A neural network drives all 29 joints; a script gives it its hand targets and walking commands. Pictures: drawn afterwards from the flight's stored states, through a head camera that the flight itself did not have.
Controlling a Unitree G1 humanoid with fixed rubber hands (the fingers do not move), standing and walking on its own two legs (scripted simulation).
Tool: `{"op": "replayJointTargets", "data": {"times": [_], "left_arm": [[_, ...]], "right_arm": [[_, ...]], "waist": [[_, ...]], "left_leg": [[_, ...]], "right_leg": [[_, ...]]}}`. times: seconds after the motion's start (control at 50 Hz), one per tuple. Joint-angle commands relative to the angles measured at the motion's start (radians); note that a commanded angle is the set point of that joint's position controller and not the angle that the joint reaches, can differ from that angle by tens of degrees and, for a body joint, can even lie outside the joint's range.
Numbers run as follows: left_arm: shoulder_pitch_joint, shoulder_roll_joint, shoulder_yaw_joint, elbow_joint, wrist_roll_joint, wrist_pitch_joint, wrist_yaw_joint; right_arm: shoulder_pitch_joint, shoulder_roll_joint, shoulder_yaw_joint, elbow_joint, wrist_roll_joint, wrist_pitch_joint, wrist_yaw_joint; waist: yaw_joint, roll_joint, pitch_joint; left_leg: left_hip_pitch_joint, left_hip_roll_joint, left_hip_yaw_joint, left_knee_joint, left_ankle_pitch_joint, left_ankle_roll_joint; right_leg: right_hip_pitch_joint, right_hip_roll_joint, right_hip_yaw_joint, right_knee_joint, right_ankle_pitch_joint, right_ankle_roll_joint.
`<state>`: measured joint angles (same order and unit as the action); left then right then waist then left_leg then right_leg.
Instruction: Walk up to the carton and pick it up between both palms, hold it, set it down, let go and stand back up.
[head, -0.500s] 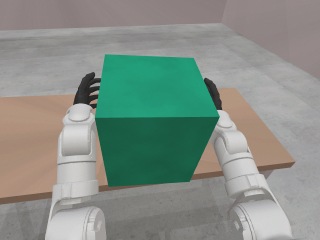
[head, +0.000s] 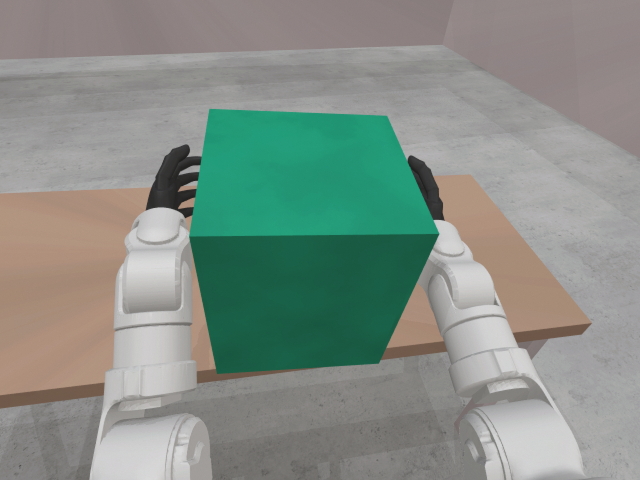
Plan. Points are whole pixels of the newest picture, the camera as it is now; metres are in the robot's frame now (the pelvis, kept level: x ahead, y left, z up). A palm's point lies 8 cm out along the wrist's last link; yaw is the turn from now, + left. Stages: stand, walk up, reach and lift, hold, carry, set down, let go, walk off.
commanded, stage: hold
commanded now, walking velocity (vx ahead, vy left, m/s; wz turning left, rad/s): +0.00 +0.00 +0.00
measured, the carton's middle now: (300, 246) +0.35 +0.00 +0.14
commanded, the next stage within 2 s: none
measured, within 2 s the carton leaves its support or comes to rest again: neither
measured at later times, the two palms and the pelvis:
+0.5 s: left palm (167, 213) +0.36 +0.16 +0.19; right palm (424, 221) +0.36 -0.15 +0.18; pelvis +0.00 +0.00 +0.00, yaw +0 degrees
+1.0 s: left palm (166, 207) +0.37 +0.16 +0.19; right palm (423, 213) +0.36 -0.15 +0.18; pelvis +0.00 +0.00 +0.00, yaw +0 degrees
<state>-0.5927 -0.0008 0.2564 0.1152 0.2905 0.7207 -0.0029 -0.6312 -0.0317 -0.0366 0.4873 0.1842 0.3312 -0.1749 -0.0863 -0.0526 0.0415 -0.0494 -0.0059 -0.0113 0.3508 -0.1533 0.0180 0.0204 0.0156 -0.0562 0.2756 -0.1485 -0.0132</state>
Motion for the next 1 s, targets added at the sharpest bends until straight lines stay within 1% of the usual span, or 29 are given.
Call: {"op": "replayJointTargets", "data": {"times": [0.0,0.04,0.06,0.1,0.16,0.22,0.24,0.26,0.34,0.38,0.42,0.44,0.5,0.52,0.54,0.6,0.68,0.7,0.72,0.78,0.82,0.84,0.86,0.88,0.9,0.94,0.98], "left_arm": [[-0.684,-0.581,-0.494,-0.125,-0.164,-0.064,-0.147],[-0.678,-0.58,-0.488,-0.116,-0.16,-0.063,-0.148],[-0.688,-0.586,-0.498,-0.137,-0.166,-0.066,-0.147],[-0.679,-0.582,-0.498,-0.138,-0.164,-0.066,-0.147],[-0.677,-0.571,-0.478,-0.111,-0.152,-0.061,-0.151],[-0.678,-0.575,-0.476,-0.115,-0.152,-0.06,-0.153],[-0.679,-0.574,-0.475,-0.113,-0.153,-0.061,-0.153],[-0.692,-0.573,-0.477,-0.117,-0.157,-0.063,-0.153],[-0.672,-0.579,-0.483,-0.124,-0.157,-0.064,-0.151],[-0.672,-0.571,-0.476,-0.114,-0.153,-0.063,-0.153],[-0.678,-0.576,-0.485,-0.122,-0.16,-0.065,-0.152],[-0.684,-0.574,-0.486,-0.127,-0.162,-0.068,-0.152],[-0.678,-0.573,-0.48,-0.115,-0.157,-0.066,-0.152],[-0.684,-0.57,-0.48,-0.113,-0.155,-0.065,-0.153],[-0.689,-0.576,-0.483,-0.113,-0.157,-0.064,-0.152],[-0.698,-0.583,-0.491,-0.123,-0.163,-0.067,-0.148],[-0.688,-0.583,-0.482,-0.107,-0.158,-0.069,-0.148],[-0.684,-0.583,-0.488,-0.115,-0.16,-0.069,-0.147],[-0.681,-0.584,-0.49,-0.125,-0.164,-0.069,-0.147],[-0.68,-0.57,-0.476,-0.105,-0.151,-0.064,-0.151],[-0.695,-0.579,-0.481,-0.114,-0.155,-0.065,-0.151],[-0.698,-0.582,-0.479,-0.108,-0.157,-0.066,-0.15],[-0.755,-0.598,-0.524,-0.125,-0.197,-0.081,-0.137],[-0.756,-0.598,-0.522,-0.1,-0.197,-0.089,-0.12],[-0.747,-0.612,-0.523,-0.087,-0.197,-0.089,-0.112],[-0.742,-0.61,-0.51,-0.072,-0.19,-0.082,-0.11],[-0.738,-0.609,-0.503,-0.071,-0.187,-0.076,-0.114]], "right_arm": [[-0.837,0.554,0.377,-0.33,0.074,-0.07,0.085],[-0.838,0.557,0.377,-0.33,0.074,-0.069,0.083],[-0.841,0.559,0.381,-0.342,0.077,-0.072,0.083],[-0.839,0.558,0.389,-0.353,0.08,-0.072,0.08],[-0.832,0.555,0.377,-0.319,0.073,-0.065,0.082],[-0.835,0.555,0.371,-0.319,0.069,-0.068,0.083],[-0.842,0.556,0.373,-0.325,0.069,-0.069,0.084],[-0.851,0.564,0.372,-0.328,0.072,-0.071,0.084],[-0.835,0.56,0.384,-0.336,0.077,-0.071,0.08],[-0.836,0.56,0.383,-0.329,0.078,-0.069,0.08],[-0.846,0.562,0.387,-0.347,0.079,-0.073,0.08],[-0.844,0.564,0.386,-0.34,0.077,-0.073,0.08],[-0.837,0.561,0.378,-0.332,0.072,-0.071,0.08],[-0.829,0.557,0.37,-0.313,0.066,-0.067,0.081],[-0.834,0.557,0.369,-0.315,0.065,-0.069,0.083],[-0.842,0.561,0.371,-0.323,0.068,-0.073,0.086],[-0.852,0.558,0.373,-0.326,0.067,-0.075,0.086],[-0.846,0.561,0.374,-0.332,0.068,-0.076,0.085],[-0.841,0.559,0.379,-0.337,0.073,-0.076,0.084],[-0.832,0.552,0.37,-0.305,0.068,-0.069,0.085],[-0.837,0.554,0.366,-0.303,0.065,-0.072,0.088],[-0.852,0.56,0.368,-0.316,0.067,-0.076,0.089],[-0.968,0.591,0.402,-0.389,0.081,-0.089,0.09],[-0.934,0.598,0.397,-0.355,0.078,-0.082,0.09],[-0.918,0.593,0.391,-0.328,0.073,-0.074,0.089],[-0.9,0.591,0.377,-0.29,0.067,-0.066,0.09],[-0.893,0.588,0.372,-0.279,0.07,-0.061,0.089]], "waist": [[-0.014,0.089,-0.442],[-0.013,0.082,-0.433],[-0.016,0.089,-0.449],[-0.014,0.092,-0.46],[-0.008,0.085,-0.413],[-0.01,0.088,-0.42],[-0.005,0.086,-0.425],[-0.008,0.079,-0.431],[-0.008,0.088,-0.439],[-0.005,0.081,-0.432],[-0.008,0.08,-0.447],[-0.012,0.079,-0.452],[-0.01,0.08,-0.429],[-0.015,0.089,-0.415],[-0.014,0.092,-0.415],[-0.017,0.095,-0.445],[-0.008,0.089,-0.44],[-0.013,0.09,-0.443],[-0.011,0.087,-0.457],[-0.01,0.09,-0.423],[-0.013,0.094,-0.425],[-0.009,0.092,-0.435],[0.026,0.091,-0.512],[0.012,0.088,-0.496],[0.013,0.092,-0.47],[0.011,0.085,-0.443],[0.006,0.082,-0.444]], "left_leg": [[0.167,-0.017,0.019,-0.027,0.226,-0.038],[0.161,-0.018,0.018,-0.031,0.223,-0.037],[0.168,-0.018,0.018,-0.028,0.235,-0.038],[0.174,-0.021,0.017,-0.021,0.248,-0.038],[0.156,-0.02,0.021,-0.036,0.207,-0.033],[0.156,-0.018,0.022,-0.039,0.204,-0.032],[0.154,-0.019,0.022,-0.038,0.209,-0.031],[0.157,-0.018,0.024,-0.036,0.21,-0.031],[0.167,-0.02,0.022,-0.025,0.245,-0.034],[0.16,-0.022,0.023,-0.03,0.229,-0.033],[0.16,-0.021,0.022,-0.029,0.232,-0.032],[0.16,-0.02,0.02,-0.029,0.227,-0.033],[0.158,-0.02,0.02,-0.033,0.216,-0.031],[0.153,-0.019,0.022,-0.038,0.2,-0.034],[0.152,-0.017,0.02,-0.04,0.196,-0.034],[0.166,-0.016,0.019,-0.033,0.208,-0.038],[0.159,-0.017,0.021,-0.03,0.213,-0.032],[0.164,-0.017,0.019,-0.029,0.229,-0.035],[0.175,-0.018,0.019,-0.024,0.242,-0.037],[0.158,-0.018,0.021,-0.032,0.213,-0.034],[0.157,-0.017,0.022,-0.038,0.194,-0.035],[0.158,-0.018,0.022,-0.036,0.2,-0.033],[0.143,-0.019,0.009,-0.02,0.211,-0.024],[0.157,-0.014,0.009,-0.016,0.217,-0.021],[0.149,-0.014,0.006,-0.024,0.194,-0.022],[0.137,-0.011,0.008,-0.038,0.166,-0.017],[0.134,-0.013,0.01,-0.039,0.171,-0.018]], "right_leg": [[0.021,0.031,-0.021,-0.036,0.128,0.039],[0.026,0.029,-0.02,-0.036,0.136,0.042],[0.033,0.029,-0.017,-0.032,0.149,0.042],[0.04,0.028,-0.017,-0.031,0.169,0.044],[0.024,0.026,-0.017,-0.037,0.13,0.044],[0.027,0.026,-0.017,-0.037,0.125,0.042],[0.026,0.026,-0.018,-0.037,0.128,0.042],[0.027,0.028,-0.019,-0.035,0.128,0.042],[0.037,0.028,-0.016,-0.031,0.165,0.043],[0.037,0.028,-0.016,-0.035,0.156,0.045],[0.042,0.027,-0.015,-0.032,0.165,0.046],[0.039,0.028,-0.017,-0.033,0.158,0.044],[0.034,0.025,-0.016,-0.035,0.147,0.044],[0.023,0.026,-0.019,-0.039,0.124,0.043],[0.022,0.026,-0.019,-0.039,0.117,0.041],[0.023,0.028,-0.021,-0.036,0.122,0.038],[0.023,0.028,-0.021,-0.034,0.127,0.041],[0.022,0.029,-0.021,-0.034,0.141,0.041],[0.027,0.032,-0.021,-0.032,0.154,0.04],[0.026,0.027,-0.017,-0.037,0.128,0.042],[0.018,0.027,-0.02,-0.039,0.11,0.04],[0.02,0.026,-0.02,-0.037,0.114,0.039],[0.013,0.032,-0.015,-0.018,0.109,0.04],[-0.004,0.037,-0.01,-0.02,0.113,0.035],[-0.023,0.032,-0.007,-0.026,0.088,0.037],[-0.03,0.028,-0.001,-0.03,0.066,0.039],[-0.015,0.027,0.003,-0.03,0.079,0.042]]}}
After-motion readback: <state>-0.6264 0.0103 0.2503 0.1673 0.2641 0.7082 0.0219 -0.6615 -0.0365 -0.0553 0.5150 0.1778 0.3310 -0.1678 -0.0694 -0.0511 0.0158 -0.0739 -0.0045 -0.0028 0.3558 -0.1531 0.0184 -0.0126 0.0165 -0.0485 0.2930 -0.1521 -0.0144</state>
